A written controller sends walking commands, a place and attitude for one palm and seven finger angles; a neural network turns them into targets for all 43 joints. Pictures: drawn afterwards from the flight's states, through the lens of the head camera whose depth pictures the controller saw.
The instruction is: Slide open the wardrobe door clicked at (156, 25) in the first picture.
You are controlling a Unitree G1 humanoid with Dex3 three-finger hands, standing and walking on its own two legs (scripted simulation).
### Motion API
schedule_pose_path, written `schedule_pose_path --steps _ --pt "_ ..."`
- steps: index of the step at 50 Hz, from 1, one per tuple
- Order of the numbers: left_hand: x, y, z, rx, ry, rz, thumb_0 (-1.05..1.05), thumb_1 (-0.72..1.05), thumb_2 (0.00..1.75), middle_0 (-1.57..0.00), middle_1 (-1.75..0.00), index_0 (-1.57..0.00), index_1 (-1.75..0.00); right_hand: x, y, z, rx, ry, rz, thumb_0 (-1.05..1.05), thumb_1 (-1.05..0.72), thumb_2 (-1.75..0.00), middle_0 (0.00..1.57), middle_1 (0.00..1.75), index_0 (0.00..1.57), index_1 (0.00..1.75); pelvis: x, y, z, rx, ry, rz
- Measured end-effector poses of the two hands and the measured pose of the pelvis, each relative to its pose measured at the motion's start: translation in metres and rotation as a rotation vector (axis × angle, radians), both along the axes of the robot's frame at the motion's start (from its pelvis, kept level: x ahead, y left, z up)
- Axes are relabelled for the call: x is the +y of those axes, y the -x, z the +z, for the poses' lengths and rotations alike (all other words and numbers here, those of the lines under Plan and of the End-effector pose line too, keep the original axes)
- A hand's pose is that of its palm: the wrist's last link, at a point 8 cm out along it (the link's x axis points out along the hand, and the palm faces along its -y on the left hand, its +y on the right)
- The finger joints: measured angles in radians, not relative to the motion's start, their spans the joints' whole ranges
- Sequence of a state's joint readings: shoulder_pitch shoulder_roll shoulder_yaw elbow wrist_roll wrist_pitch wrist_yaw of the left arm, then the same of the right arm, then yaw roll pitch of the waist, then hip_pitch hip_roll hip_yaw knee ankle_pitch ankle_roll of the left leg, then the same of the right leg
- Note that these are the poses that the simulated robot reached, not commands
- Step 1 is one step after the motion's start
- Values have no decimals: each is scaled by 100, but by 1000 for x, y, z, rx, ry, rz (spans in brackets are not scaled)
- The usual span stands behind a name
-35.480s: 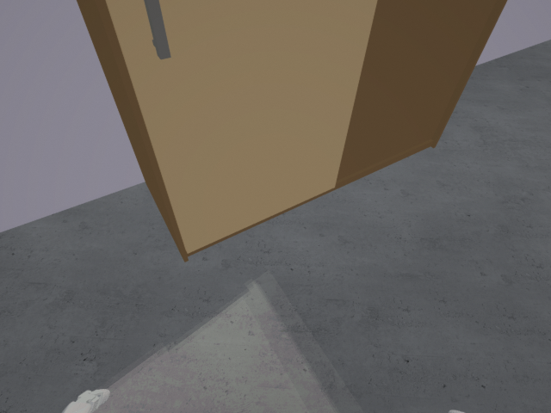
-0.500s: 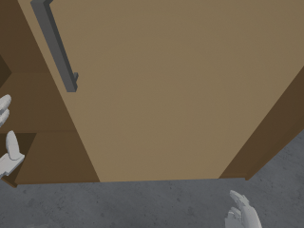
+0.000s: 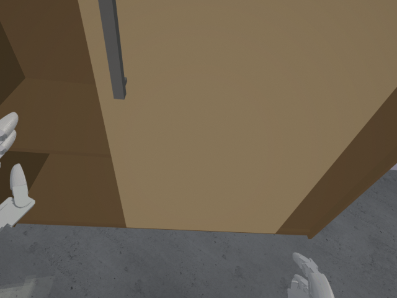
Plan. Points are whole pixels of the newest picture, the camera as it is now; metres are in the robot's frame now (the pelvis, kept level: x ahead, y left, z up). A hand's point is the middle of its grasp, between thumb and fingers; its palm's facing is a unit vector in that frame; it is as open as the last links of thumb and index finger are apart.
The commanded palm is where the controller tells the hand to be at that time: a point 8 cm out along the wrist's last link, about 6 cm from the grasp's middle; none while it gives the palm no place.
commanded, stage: step back with the hand held close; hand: left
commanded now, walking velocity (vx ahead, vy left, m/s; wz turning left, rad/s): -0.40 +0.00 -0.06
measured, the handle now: (116, 44) +0.53 +0.26 +0.24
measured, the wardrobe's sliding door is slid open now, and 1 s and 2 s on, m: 0.54 0.54 0.54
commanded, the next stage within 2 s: stop stepping back and stand still in 0.04 s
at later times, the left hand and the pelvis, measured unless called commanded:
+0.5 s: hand out of the picture +0.13 +0.28 +0.16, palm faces +0.37 -0.84 -0.40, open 7.4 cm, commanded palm +0.09 +0.31 +0.18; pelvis -0.08 +0.02 +0.00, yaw -5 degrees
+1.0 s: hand (7, 247) +0.15 +0.31 +0.09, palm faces +0.32 -0.80 -0.51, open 7.4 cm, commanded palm none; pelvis -0.06 +0.04 +0.00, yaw -2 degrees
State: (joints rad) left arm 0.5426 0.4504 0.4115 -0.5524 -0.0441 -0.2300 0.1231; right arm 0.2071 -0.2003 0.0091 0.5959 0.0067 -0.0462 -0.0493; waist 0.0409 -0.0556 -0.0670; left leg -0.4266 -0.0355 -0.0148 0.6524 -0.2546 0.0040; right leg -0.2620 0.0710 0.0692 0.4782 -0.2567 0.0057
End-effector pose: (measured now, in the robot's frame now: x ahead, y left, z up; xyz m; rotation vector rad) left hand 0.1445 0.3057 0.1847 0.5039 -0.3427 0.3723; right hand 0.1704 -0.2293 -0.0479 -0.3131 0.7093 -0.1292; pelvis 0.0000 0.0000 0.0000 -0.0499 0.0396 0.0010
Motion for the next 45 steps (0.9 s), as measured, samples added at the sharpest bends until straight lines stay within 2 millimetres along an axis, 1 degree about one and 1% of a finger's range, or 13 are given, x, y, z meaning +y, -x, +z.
schedule_pose_path --steps 2,7,15,18,21,23,26,29,32,36,40,42,45 --pt "6 -4 -5 -17 16 -6 1 89 90 -21 -30 -21 -30 -2 10 -2 8 36 -17 1 -90 -90 21 30 20 30 6 7 -3 11 4 17" --pt "19 -7 -7 51 16 -26 1 89 90 -21 -30 -21 -30 7 40 1 10 25 -40 1 -90 -90 20 30 20 30 16 36 5 5 12 -5" --pt "6 34 9 108 -32 -100 1 89 90 -21 -30 -21 -30 21 92 7 -4 -41 -78 1 -90 -90 21 30 20 30 18 59 16 34 28 -52" --pt "7 46 7 123 -44 -63 1 89 90 -21 -30 -21 -30 19 106 0 1 -51 -74 1 -90 -90 21 30 20 30 14 71 13 44 -15 -58" --pt "6 54 -4 134 -28 -40 1 89 90 -21 -30 -21 -30 10 118 -16 9 -42 -70 1 -90 -90 21 30 20 30 17 86 2 27 -24 -92" --pt "9 56 -8 127 11 -30 1 89 90 -21 -30 -22 -30 6 128 -23 36 -39 -93 1 -90 -90 21 30 20 30 20 86 1 5 -12 -94" --pt "16 53 -18 86 77 -6 1 89 90 -21 -30 -22 -30 1 141 -26 55 -31 -144 1 -90 -90 21 30 20 30 22 76 -2 -10 -23 -90" --pt "25 42 -32 41 131 12 1 89 90 -21 -30 -21 -30 -3 145 -29 60 12 -168 1 -90 -90 21 30 20 30 28 70 -10 -20 -32 -60" --pt "27 29 -36 56 151 10 1 89 90 -21 -30 -21 -30 0 144 -26 38 17 -184 1 -90 -90 20 30 20 30 35 75 -10 -38 -44 -73" --pt "17 24 -11 64 55 -64 2 89 90 -21 -30 -21 -30 18 142 -17 7 -32 -155 1 -90 -90 20 30 20 30 35 82 1 -43 -36 -65" --pt "9 36 15 59 -79 -101 2 89 90 -21 -30 -21 -30 30 138 -18 5 -87 -127 1 -90 -90 20 30 20 30 31 79 5 -34 -34 -65" --pt "10 42 18 79 -131 -82 1 89 90 -21 -30 -21 -30 32 133 -25 8 -108 -118 1 -90 -90 21 30 20 30 29 76 3 -30 -40 -65" --pt "19 46 11 129 -117 -16 1 89 90 -21 -30 -21 -30 31 124 -36 39 -120 -105 1 -90 -90 21 30 20 30 30 69 3 -24 -23 -59"
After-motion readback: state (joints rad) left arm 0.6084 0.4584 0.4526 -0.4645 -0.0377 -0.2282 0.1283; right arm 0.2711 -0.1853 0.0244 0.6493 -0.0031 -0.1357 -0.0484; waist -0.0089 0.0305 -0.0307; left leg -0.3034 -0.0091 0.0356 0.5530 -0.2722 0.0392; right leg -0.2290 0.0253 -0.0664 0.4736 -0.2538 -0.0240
